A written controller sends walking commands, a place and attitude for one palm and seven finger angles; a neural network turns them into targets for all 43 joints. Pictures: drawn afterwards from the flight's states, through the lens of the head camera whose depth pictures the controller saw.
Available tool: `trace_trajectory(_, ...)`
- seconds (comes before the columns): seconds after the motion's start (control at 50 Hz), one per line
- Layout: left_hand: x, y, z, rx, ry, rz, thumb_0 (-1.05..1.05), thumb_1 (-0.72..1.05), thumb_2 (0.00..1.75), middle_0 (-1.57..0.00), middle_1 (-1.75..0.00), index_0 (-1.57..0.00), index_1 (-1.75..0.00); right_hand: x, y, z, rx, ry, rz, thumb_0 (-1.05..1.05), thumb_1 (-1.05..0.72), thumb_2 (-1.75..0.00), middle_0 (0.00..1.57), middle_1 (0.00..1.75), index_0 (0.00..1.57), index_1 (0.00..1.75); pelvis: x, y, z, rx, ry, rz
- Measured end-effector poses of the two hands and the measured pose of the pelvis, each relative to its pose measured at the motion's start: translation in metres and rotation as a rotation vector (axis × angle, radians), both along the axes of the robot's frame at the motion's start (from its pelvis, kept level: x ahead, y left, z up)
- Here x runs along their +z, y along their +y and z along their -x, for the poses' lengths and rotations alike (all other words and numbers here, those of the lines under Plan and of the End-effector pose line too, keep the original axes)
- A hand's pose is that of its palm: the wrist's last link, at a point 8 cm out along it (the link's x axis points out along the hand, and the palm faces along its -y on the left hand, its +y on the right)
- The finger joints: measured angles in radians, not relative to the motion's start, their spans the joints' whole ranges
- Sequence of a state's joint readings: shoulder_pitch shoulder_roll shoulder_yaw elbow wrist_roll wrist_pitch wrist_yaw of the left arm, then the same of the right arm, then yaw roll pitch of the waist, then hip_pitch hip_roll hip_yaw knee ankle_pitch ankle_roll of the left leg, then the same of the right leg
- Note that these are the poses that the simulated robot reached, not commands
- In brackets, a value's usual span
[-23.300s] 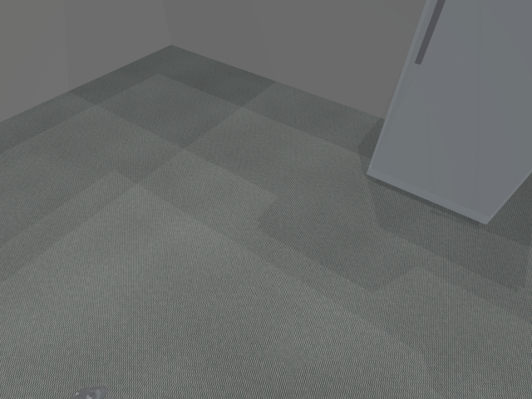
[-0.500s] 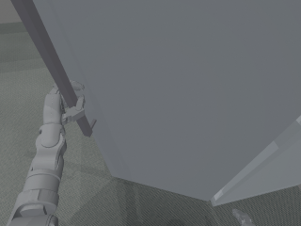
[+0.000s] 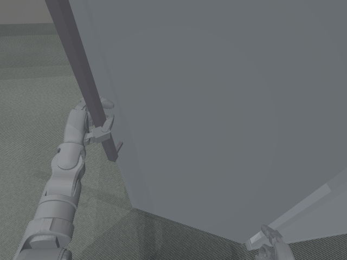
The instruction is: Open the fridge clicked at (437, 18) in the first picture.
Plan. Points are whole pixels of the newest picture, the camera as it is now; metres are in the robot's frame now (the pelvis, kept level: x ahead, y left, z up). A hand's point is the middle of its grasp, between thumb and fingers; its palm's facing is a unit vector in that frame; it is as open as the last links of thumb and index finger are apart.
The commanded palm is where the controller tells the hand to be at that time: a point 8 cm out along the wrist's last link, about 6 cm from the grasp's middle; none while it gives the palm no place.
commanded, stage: loosen the grip on the handle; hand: left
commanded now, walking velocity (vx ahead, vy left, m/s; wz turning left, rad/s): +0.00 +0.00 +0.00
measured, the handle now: (98, 94) +0.42 +0.20 +0.16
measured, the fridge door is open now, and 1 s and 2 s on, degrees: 64 65 65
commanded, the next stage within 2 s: slip the hand off the handle in 0.52 s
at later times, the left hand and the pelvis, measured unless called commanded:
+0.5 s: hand (101, 133) +0.36 +0.19 +0.09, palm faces +0.18 -0.97 -0.18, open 14.0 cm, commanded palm +0.33 +0.24 +0.10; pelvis -0.02 -0.02 -0.01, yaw +2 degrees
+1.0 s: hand (69, 133) +0.36 +0.27 +0.09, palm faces +0.20 -0.96 -0.18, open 14.7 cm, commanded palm +0.33 +0.31 +0.10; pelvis +0.01 +0.00 -0.02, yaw +3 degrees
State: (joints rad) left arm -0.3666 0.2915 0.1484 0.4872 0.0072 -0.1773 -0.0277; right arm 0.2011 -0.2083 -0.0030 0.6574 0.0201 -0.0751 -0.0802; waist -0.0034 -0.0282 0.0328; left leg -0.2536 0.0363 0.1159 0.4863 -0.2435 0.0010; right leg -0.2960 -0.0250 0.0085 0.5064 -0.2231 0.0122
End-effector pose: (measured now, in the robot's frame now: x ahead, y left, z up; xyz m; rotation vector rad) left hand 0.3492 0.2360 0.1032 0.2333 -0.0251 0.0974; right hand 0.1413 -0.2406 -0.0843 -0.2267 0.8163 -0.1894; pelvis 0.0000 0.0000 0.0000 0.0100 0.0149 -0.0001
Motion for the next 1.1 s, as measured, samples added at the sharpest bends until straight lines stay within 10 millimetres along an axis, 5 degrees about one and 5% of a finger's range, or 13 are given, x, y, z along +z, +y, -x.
trace_trajectory(0.12,0.002,0.005,0.009,0.071,-0.002,0.099,-0.04,0.42,0.67,-0.43,-1.37,-0.42,-1.39,-0.003,-0.014,0.022,0.023,-0.038,-0.013,0.01,-0.90,-0.90,0.21,0.30,0.20,0.30,-0.005,-0.005,0.008,0.022,0.018,0.000)
trace_trajectory(0.26,0.000,-0.003,0.019,0.066,-0.054,0.025,-0.01,-0.08,0.43,-0.42,-1.36,-0.36,-1.36,-0.020,-0.029,0.047,0.013,0.010,-0.005,0.01,-0.90,-0.90,0.21,0.30,0.20,0.30,-0.013,-0.014,0.018,0.032,0.027,-0.003)
trace_trajectory(0.42,-0.004,-0.002,0.014,0.059,-0.049,0.040,-0.01,-0.44,0.25,-0.37,-1.29,-0.35,-1.29,-0.026,-0.033,0.053,-0.003,0.047,0.003,0.01,-0.90,-0.90,0.21,0.30,0.20,0.30,-0.014,-0.018,0.018,0.031,0.046,-0.002)
trace_trajectory(0.64,-0.006,0.015,0.018,0.067,-0.065,0.048,-0.02,-0.54,0.20,-0.27,-1.17,-0.28,-1.18,-0.022,-0.024,0.026,0.032,0.022,0.005,0.01,-0.90,-0.90,0.21,0.30,0.20,0.30,-0.014,-0.012,0.008,0.039,0.065,0.006)
trace_trajectory(0.82,-0.006,0.048,0.022,0.097,-0.061,0.038,-0.02,-0.55,0.20,-0.26,-1.15,-0.26,-1.16,-0.018,-0.010,0.004,0.048,-0.005,0.007,0.01,-0.90,-0.90,0.21,0.30,0.20,0.30,-0.015,-0.004,0.000,0.044,0.072,0.013)
trace_trajectory(1.1,-0.006,0.090,0.024,0.095,-0.048,0.050,-0.02,-0.55,0.20,-0.25,-1.15,-0.26,-1.15,-0.022,0.003,0.004,0.048,0.035,0.018,0.01,-0.90,-0.90,0.21,0.30,0.20,0.30,-0.018,0.009,-0.008,0.049,0.092,0.026)
